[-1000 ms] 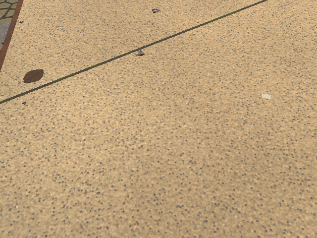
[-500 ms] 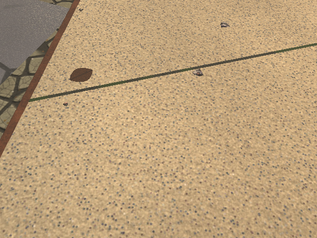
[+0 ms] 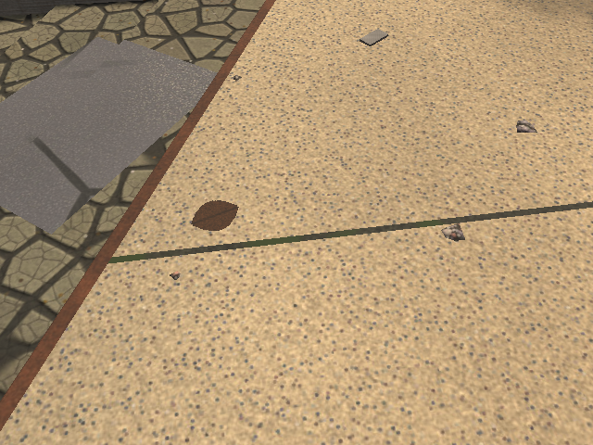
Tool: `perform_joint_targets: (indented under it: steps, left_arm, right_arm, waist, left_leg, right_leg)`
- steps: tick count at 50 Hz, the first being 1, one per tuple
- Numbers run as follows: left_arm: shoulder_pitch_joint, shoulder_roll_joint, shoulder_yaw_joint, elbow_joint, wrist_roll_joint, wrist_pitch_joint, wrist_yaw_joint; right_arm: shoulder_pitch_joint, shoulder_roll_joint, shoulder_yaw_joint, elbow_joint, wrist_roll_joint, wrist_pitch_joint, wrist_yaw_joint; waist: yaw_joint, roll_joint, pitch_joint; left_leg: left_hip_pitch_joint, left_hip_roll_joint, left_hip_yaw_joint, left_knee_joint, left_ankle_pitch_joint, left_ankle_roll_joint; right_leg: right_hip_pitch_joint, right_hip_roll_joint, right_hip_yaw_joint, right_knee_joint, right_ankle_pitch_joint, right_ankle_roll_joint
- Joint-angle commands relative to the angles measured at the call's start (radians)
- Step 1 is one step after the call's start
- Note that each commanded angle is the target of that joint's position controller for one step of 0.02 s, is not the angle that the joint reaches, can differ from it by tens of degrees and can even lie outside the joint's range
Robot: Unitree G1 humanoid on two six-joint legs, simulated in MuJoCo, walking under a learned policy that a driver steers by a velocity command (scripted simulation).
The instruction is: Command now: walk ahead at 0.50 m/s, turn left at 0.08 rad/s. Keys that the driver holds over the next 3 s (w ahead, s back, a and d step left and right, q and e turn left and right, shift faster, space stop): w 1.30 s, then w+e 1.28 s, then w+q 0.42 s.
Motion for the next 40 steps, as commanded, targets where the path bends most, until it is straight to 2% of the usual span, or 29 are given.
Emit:
perform_joint_targets:
  steps: [1,5,8,10,12,13,14,15,16,17,18,19,20,21,23,25,27,30,33,35,38,39,40]
  left_arm:
    - [-0.040,0.164,0.035,-0.055,-0.008,-0.015,0.012]
    - [0.021,0.181,0.036,-0.023,-0.019,-0.002,0.019]
    - [0.081,0.187,0.036,0.009,-0.023,0.012,0.020]
    - [0.097,0.194,0.039,0.025,-0.025,0.025,0.024]
    - [0.089,0.211,0.045,0.032,-0.025,0.036,0.029]
    - [0.071,0.222,0.048,0.030,-0.026,0.040,0.032]
    - [0.058,0.212,0.043,0.026,-0.025,0.045,0.034]
    - [0.049,0.174,0.025,0.003,-0.007,0.042,0.036]
    - [0.168,0.054,-0.013,-0.020,0.002,0.020,0.029]
    - [0.142,0.119,-0.001,-0.001,-0.015,-0.002,0.020]
    - [0.047,0.186,0.019,-0.032,-0.040,-0.014,0.013]
    - [-0.022,0.179,0.017,-0.048,-0.041,-0.019,0.014]
    - [-0.052,0.166,0.018,-0.053,-0.026,-0.016,0.016]
    - [-0.039,0.159,0.023,-0.048,-0.016,-0.006,0.018]
    - [-0.002,0.115,0.015,-0.035,-0.013,0.017,0.019]
    - [-0.039,0.100,0.012,-0.049,-0.006,0.030,0.024]
    - [-0.112,0.092,0.008,-0.071,-0.001,0.029,0.023]
    - [-0.219,0.075,-0.001,-0.094,-0.004,0.018,0.012]
    - [-0.311,0.078,-0.004,-0.122,-0.013,0.011,0.000]
    - [-0.350,0.089,-0.003,-0.143,-0.016,0.008,-0.010]
    - [-0.329,0.116,0.006,-0.147,-0.014,0.001,-0.021]
    - [-0.268,0.134,0.016,-0.132,-0.013,-0.001,-0.020]
    - [-0.132,0.173,0.039,-0.088,-0.009,-0.001,-0.013]
  right_arm:
    - [-0.043,-0.042,-0.007,-0.078,-0.006,-0.014,-0.001]
    - [-0.171,-0.018,0.004,-0.103,0.001,-0.026,0.013]
    - [-0.252,-0.022,0.005,-0.129,0.010,-0.033,0.028]
    - [-0.283,-0.032,0.002,-0.145,0.012,-0.038,0.039]
    - [-0.254,-0.055,-0.006,-0.143,0.010,-0.041,0.045]
    - [-0.188,-0.078,-0.017,-0.126,0.006,-0.042,0.043]
    - [-0.050,-0.117,-0.039,-0.083,0.002,-0.041,0.037]
    - [0.130,-0.176,-0.059,-0.045,-0.008,-0.038,0.026]
    - [0.205,-0.276,-0.079,-0.026,-0.018,-0.032,0.022]
    - [0.228,-0.186,-0.058,-0.018,-0.001,-0.025,0.023]
    - [0.152,-0.147,-0.041,-0.023,0.001,-0.025,0.021]
    - [0.087,-0.124,-0.033,-0.030,-0.002,-0.024,0.020]
    - [0.035,-0.099,-0.025,-0.030,-0.009,-0.025,0.024]
    - [0.003,-0.076,-0.017,-0.032,-0.017,-0.031,0.027]
    - [-0.012,-0.080,-0.020,-0.021,-0.011,-0.042,0.030]
    - [-0.002,-0.103,-0.027,0.000,-0.007,-0.052,0.026]
    - [0.022,-0.120,-0.031,0.020,-0.006,-0.050,0.018]
    - [0.059,-0.137,-0.033,0.047,-0.001,-0.043,0.009]
    - [0.124,-0.156,-0.037,0.086,0.009,-0.035,0.006]
    - [0.148,-0.159,-0.039,0.109,0.012,-0.025,0.003]
    - [0.148,-0.173,-0.046,0.129,0.014,-0.007,-0.004]
    - [0.130,-0.179,-0.046,0.130,0.015,-0.001,-0.006]
    - [0.125,-0.162,-0.039,0.129,0.011,0.005,-0.008]
  waist:
    - [-0.017,-0.114,-0.005]
    - [0.031,-0.109,0.015]
    - [0.058,-0.108,0.038]
    - [0.052,-0.113,0.049]
    - [0.019,-0.127,0.027]
    - [-0.026,-0.137,-0.015]
    - [-0.097,-0.122,-0.103]
    - [-0.171,-0.069,-0.244]
    - [-0.124,0.188,-0.383]
    - [-0.156,0.190,-0.433]
    - [-0.150,0.122,-0.253]
    - [-0.124,0.052,-0.158]
    - [-0.093,0.012,-0.083]
    - [-0.058,0.027,-0.061]
    - [-0.023,0.042,-0.053]
    - [-0.017,0.027,-0.025]
    - [-0.034,0.011,-0.002]
    - [-0.071,0.007,0.022]
    - [-0.107,0.004,0.037]
    - [-0.112,0.008,0.048]
    - [-0.081,0.026,0.028]
    - [-0.041,0.034,-0.008]
    - [0.022,0.020,-0.093]
  left_leg:
    - [-0.103,0.047,-0.011,-0.144,0.130,-0.023]
    - [-0.034,0.012,0.027,-0.383,0.329,-0.028]
    - [-0.029,-0.008,0.034,-0.465,0.351,-0.017]
    - [-0.043,-0.017,0.030,-0.504,0.294,0.005]
    - [0.019,-0.035,0.041,-0.534,0.222,0.034]
    - [0.125,-0.062,0.065,-0.552,0.204,0.054]
    - [0.325,-0.082,0.086,-0.574,0.229,0.085]
    - [0.630,0.041,-0.038,-0.519,0.272,0.142]
    - [1.003,0.294,-0.495,-0.568,0.150,0.306]
    - [1.019,0.326,-0.689,-0.686,0.013,0.338]
    - [0.886,0.286,-0.542,-0.712,-0.007,0.288]
    - [0.739,0.239,-0.414,-0.734,0.050,0.256]
    - [0.606,0.199,-0.330,-0.770,0.136,0.240]
    - [0.520,0.168,-0.271,-0.802,0.199,0.227]
    - [0.432,0.151,-0.212,-0.855,0.257,0.239]
    - [0.396,0.147,-0.157,-0.889,0.298,0.249]
    - [0.400,0.134,-0.110,-0.907,0.306,0.239]
    - [0.399,0.100,-0.039,-0.913,0.296,0.203]
    - [0.458,0.124,-0.036,-0.899,0.262,0.194]
    - [0.536,0.156,-0.047,-0.866,0.277,0.184]
    - [0.625,0.188,-0.060,-0.786,0.399,0.158]
    - [0.630,0.172,-0.042,-0.711,0.541,0.142]
    - [0.597,0.122,-0.003,-0.552,0.657,0.117]
  right_leg:
    - [0.064,-0.265,0.219,-0.201,0.193,-0.171]
    - [0.071,-0.228,0.124,-0.201,0.230,-0.136]
    - [0.136,-0.262,0.131,-0.179,0.230,-0.132]
    - [0.207,-0.295,0.142,-0.144,0.273,-0.121]
    - [0.255,-0.311,0.141,-0.081,0.400,-0.102]
    - [0.256,-0.299,0.123,-0.003,0.557,-0.088]
    - [0.216,-0.255,0.084,0.154,0.664,-0.064]
    - [0.039,-0.209,0.052,0.410,0.494,-0.031]
    - [-0.374,-0.032,0.013,0.801,-0.094,0.042]
    - [-0.510,-0.029,0.135,0.941,-0.402,0.043]
    - [-0.589,-0.087,0.132,0.976,-0.346,0.033]
    - [-0.574,-0.136,0.103,0.933,-0.256,0.030]
    - [-0.541,-0.164,0.089,0.863,-0.198,0.037]
    - [-0.479,-0.190,0.096,0.815,-0.154,0.043]
    - [-0.412,-0.198,0.087,0.763,-0.118,0.060]
    - [-0.436,-0.204,0.080,0.685,-0.055,0.079]
    - [-0.464,-0.206,0.078,0.558,0.064,0.089]
    - [-0.421,-0.176,0.053,0.356,0.233,0.085]
    - [-0.400,-0.150,0.042,0.254,0.281,0.078]
    - [-0.423,-0.144,0.051,0.207,0.239,0.058]
    - [-0.372,-0.123,0.038,0.164,0.125,0.018]
    - [-0.274,-0.096,0.009,0.142,0.103,0.000]
    - [-0.082,-0.069,-0.016,0.129,0.111,-0.028]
